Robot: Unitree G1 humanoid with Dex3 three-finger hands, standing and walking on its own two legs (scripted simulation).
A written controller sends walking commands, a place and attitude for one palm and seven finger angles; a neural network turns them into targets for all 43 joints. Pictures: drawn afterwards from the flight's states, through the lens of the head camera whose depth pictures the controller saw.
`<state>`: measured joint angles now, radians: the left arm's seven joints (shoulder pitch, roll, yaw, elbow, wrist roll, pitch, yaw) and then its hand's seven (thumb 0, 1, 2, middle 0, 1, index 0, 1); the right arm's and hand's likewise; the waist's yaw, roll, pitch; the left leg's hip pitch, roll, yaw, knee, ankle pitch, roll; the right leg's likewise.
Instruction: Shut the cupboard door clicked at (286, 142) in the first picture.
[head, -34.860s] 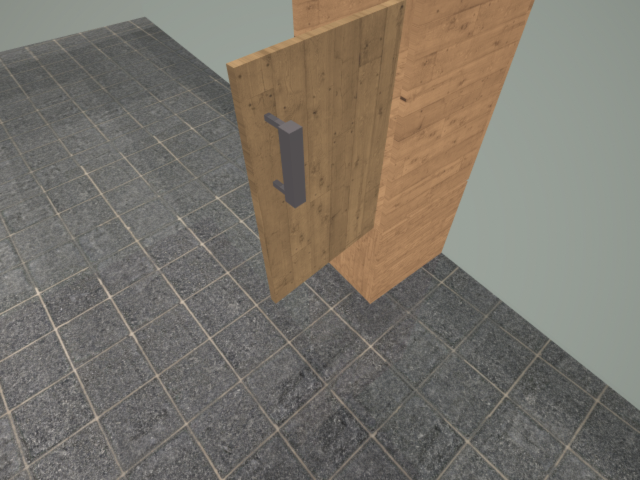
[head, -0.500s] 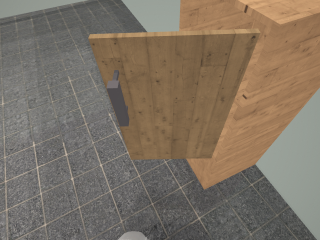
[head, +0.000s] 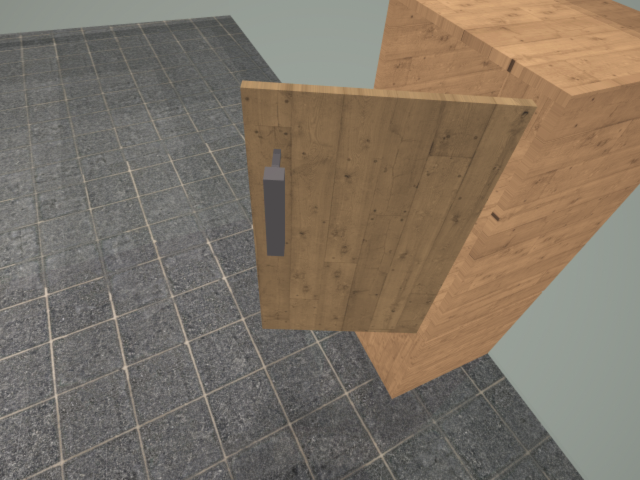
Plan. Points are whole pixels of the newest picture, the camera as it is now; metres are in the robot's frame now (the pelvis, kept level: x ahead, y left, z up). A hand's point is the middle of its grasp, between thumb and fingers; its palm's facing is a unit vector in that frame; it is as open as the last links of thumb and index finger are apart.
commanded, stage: come to a stop and stand still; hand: left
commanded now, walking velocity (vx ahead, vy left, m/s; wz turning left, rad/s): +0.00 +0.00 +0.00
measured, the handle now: (276, 204) +0.46 +0.11 +0.08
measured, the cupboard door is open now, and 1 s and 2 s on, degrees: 66 66 66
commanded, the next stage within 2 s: look again from close up in 0.10 s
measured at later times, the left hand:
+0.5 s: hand out of the picture +0.02 +0.17 -0.17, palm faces +0.02 -0.97 -0.24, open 7.4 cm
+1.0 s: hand (210, 410) +0.20 +0.15 +0.00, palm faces +0.22 -0.97 -0.03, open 7.1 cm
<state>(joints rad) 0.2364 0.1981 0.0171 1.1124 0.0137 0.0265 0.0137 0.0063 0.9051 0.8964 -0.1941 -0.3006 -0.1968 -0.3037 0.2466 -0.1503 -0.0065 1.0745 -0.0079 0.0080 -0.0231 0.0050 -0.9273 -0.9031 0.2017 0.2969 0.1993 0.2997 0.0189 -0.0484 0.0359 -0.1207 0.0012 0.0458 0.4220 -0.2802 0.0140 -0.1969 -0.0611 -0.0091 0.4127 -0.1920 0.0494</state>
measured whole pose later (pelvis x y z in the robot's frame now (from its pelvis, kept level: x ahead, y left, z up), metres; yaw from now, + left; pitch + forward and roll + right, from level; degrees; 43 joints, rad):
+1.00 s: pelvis -0.02 -0.05 -0.03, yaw +3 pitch +5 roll +1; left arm 0.36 0.14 0.13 0.16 -0.20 -0.38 -0.06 0.01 0.91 0.90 -0.25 -0.36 -0.25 -0.37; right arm 0.26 -0.24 -0.07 0.75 0.01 -0.33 -0.05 0.01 -0.90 -0.90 0.20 0.30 0.20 0.30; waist -0.03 0.00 -0.08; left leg -0.44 0.03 0.00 0.76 -0.40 -0.04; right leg -0.52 -0.05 -0.06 0.80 -0.36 -0.01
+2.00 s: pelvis -0.01 -0.01 -0.05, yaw +4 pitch +6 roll -2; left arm 0.41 0.25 0.14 -0.24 -0.26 -0.18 -0.19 0.02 0.90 0.90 -1.14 -1.33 -1.14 -1.33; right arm 0.25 -0.23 0.04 0.50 0.03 -0.27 -0.06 0.01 -0.90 -0.90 0.20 0.30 0.20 0.30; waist 0.03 0.03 -0.09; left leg -0.53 0.02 -0.03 0.91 -0.48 -0.01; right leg -0.56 -0.05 -0.07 0.85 -0.39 0.02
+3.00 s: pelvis -0.02 -0.03 -0.02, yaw +4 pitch +1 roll +0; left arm 0.17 0.21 0.11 -0.10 -0.23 -0.09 -0.17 0.02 0.90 0.90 -1.30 -1.50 -1.30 -1.51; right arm 0.25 -0.23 0.06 0.61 0.04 -0.30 -0.08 0.01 -0.90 -0.90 0.20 0.30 0.20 0.30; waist 0.03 0.04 -0.03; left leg -0.34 0.02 -0.02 0.71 -0.39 -0.02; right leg -0.38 -0.05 -0.07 0.69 -0.32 0.01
